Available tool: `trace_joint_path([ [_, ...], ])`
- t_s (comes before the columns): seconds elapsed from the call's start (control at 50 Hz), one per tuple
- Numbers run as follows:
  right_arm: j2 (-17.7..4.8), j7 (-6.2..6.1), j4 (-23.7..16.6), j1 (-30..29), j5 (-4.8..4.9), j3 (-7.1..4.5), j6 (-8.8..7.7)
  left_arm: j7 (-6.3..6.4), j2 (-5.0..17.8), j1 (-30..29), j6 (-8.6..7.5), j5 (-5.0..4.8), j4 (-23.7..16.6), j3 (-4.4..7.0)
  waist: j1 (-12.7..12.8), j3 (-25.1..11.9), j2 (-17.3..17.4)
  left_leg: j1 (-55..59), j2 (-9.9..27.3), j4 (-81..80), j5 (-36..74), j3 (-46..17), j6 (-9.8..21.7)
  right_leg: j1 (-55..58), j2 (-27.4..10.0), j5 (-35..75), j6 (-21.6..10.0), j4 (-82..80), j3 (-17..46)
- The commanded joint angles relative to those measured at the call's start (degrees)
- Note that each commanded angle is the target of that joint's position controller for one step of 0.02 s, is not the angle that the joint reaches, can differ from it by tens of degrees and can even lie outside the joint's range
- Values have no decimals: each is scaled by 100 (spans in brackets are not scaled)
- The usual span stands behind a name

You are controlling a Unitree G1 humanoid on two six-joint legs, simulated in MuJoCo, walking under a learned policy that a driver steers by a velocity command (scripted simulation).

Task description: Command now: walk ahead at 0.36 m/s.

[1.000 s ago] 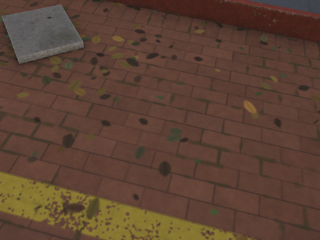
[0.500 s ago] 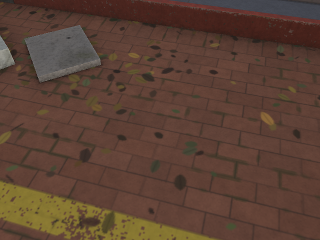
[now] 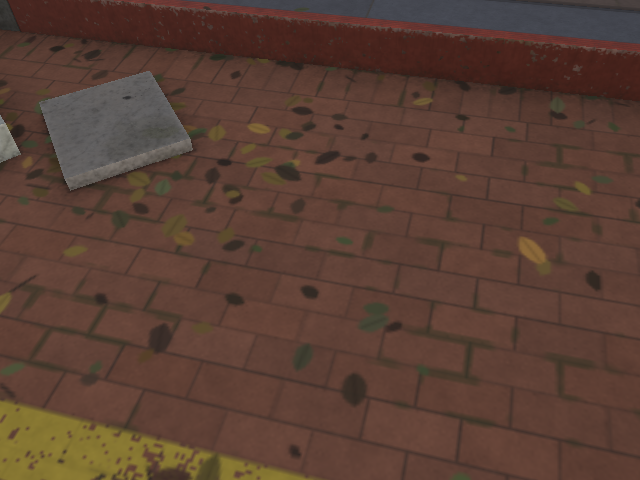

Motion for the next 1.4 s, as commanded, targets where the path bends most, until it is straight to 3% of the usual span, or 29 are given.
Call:
trace_joint_path([
  [0.02,-509,-18,-904,-1139,94,-75,-303,-41,1286,1744,-42,95,209,320,816,114,-1772,-3572,-313,2518,-981,205,-67,2565,-2360,-991,-1315,-2197,4313],
  [0.04,-645,10,-815,-967,145,-109,-389,-19,926,1298,-48,110,65,204,549,494,-1063,-4027,82,3311,-760,-99,16,2401,-2372,-1016,-1332,-2128,4083],
  [0.08,-551,77,-686,-919,87,-87,-472,-22,719,888,-20,139,-101,123,349,580,-594,-4226,480,3463,322,67,174,2241,-1898,-354,-935,-2133,2900],
  [0.14,-445,215,-695,-935,-7,-108,-451,-41,329,1048,155,148,7,-33,218,438,-770,-3966,642,3358,918,419,112,2087,-1345,1789,-628,-2094,1555],
  [0.18,-268,259,-1015,-1778,14,-32,-471,-15,198,2029,268,82,352,-64,635,516,-690,-4659,468,2924,451,838,49,3098,-1167,2978,-602,-1823,1418],
  [0.24,244,374,-1425,-2661,42,202,-486,149,592,1974,334,168,260,-36,713,371,-685,-4000,341,1351,478,1001,-80,2704,-1475,2919,-683,-1989,1529],
  [0.28,14,401,-1428,-2619,40,166,-494,165,892,1876,269,166,210,34,522,190,-1160,-3279,221,1439,848,1086,-79,2286,-1672,3420,-846,-2072,1496],
  [0.32,-152,415,-1493,-2973,92,158,-504,200,686,1775,230,54,194,3,506,554,-726,-3068,299,313,1683,842,0,1968,-1475,3257,-642,-2226,1162],
  [0.36,-162,425,-1562,-3168,75,160,-500,199,725,1842,226,37,251,26,468,605,-912,-2324,58,-194,1919,996,85,1772,-1442,3960,-523,-2174,959],
  [0.44,-854,266,-1036,-1337,50,-195,-408,205,940,1371,205,52,132,127,-666,-602,-1065,677,-183,-571,2284,944,634,1229,-1234,6162,-163,-68,568],
  [0.46,-1062,161,-729,-253,13,-279,-358,184,863,1191,193,137,14,97,-1122,-1196,-821,2387,541,-349,2147,179,899,15,-1029,4698,-50,1304,544],
  [0.48,-1495,127,-561,226,-136,-311,-317,125,3,1856,123,264,-87,-113,-617,-2077,909,4069,2155,-471,1900,-2315,1648,-1752,-1,-661,225,3567,417],
  [0.5,-1094,163,-476,311,-107,-231,-291,45,333,1924,-15,36,5,-43,-770,-2316,997,3893,2528,-1532,785,-3985,2150,-2548,139,-1549,219,4679,1093],
  [0.52,-855,171,-496,-302,-27,-173,-310,37,656,1221,-65,-132,-233,68,-584,-938,589,2806,2244,-1822,600,-3095,1870,-3046,-224,-1099,206,4748,920],
  [0.56,-501,245,-500,-1033,-56,-103,-396,146,621,595,-79,-120,-425,76,-205,-6,61,1474,1752,-2063,2124,-1738,1589,-2848,-514,-119,329,4757,713],
  [0.6,-280,290,-275,-801,-230,-69,-501,164,535,534,8,-78,-556,115,37,-136,-117,1291,1372,-2067,3314,-993,1399,-2343,-559,-50,319,4355,873],
  [0.68,-445,222,111,-199,-191,-102,-633,118,233,243,187,-21,-734,78,34,-284,128,1326,1661,-2309,3188,-844,1371,-2404,-683,-109,267,3363,905],
  [0.84,-908,77,345,-31,-102,-173,-548,-79,278,-1484,240,-26,-1479,-35,-358,270,50,829,1397,-2748,2738,675,858,-2381,-720,1887,275,915,443],
  [0.94,-1055,82,502,307,-59,-186,-393,-255,383,-2162,279,-39,-1933,-13,-491,497,135,1508,1648,-2261,3266,1088,640,-2450,-531,1431,19,411,41],
  [0.98,-1250,28,437,187,-34,-233,-314,-310,522,-1906,304,4,-2005,73,-227,240,329,1643,1697,-1544,5056,1325,498,-1840,-222,893,-187,358,-280],
  [1.02,-1316,-59,322,35,-40,-248,-220,-278,934,-417,355,3,-1660,357,569,-542,283,1102,1485,398,6087,1644,266,137,234,984,-539,-19,-447],
  [1.04,-1166,-88,139,25,-148,-177,-258,-150,1453,673,424,3,-1437,571,968,-1115,-363,-401,1219,2259,4352,1705,20,1951,-529,1084,-911,-127,849],
  [1.06,-309,48,-153,560,-273,97,-449,-139,1960,550,384,0,-1499,608,301,-1801,-1673,-2859,18,4170,-938,1059,-251,3742,-1990,135,-2003,-859,4243],
  [1.08,-926,146,-225,-124,-58,-42,-683,-130,1412,812,354,50,-1543,478,762,-2071,-1075,-3493,141,4693,-963,-9,-115,3817,-2065,-316,-1964,-1510,4842],
  [1.1,-1087,165,-442,-617,115,-101,-773,-118,1176,505,297,95,-1514,407,670,-1155,-958,-3865,380,4559,-372,54,-4,3117,-1850,176,-1681,-1579,3929],
  [1.12,-1017,117,-448,-664,51,-79,-795,-113,1022,94,260,65,-1589,361,372,-733,-395,-3516,622,4077,128,58,7,2162,-1583,844,-1486,-1626,3202],
  [1.2,-857,61,-498,-470,-172,-148,-509,-97,839,-382,188,108,-1734,305,-207,-319,-370,-2361,870,2942,609,126,-297,288,-1056,2320,-1334,-1949,2127],
  [1.28,-642,29,-857,-1373,-241,-74,-436,70,1083,99,206,49,-1588,387,38,-83,-416,-2511,653,1466,1796,210,-507,-28,-762,2319,-1183,-1998,1723],
  [1.4,-656,171,-1209,-2432,-99,-31,-539,141,1147,697,290,-26,-1380,410,434,15,-669,-1974,235,-291,2694,123,-417,233,-731,1349,-844,-1669,2056],
])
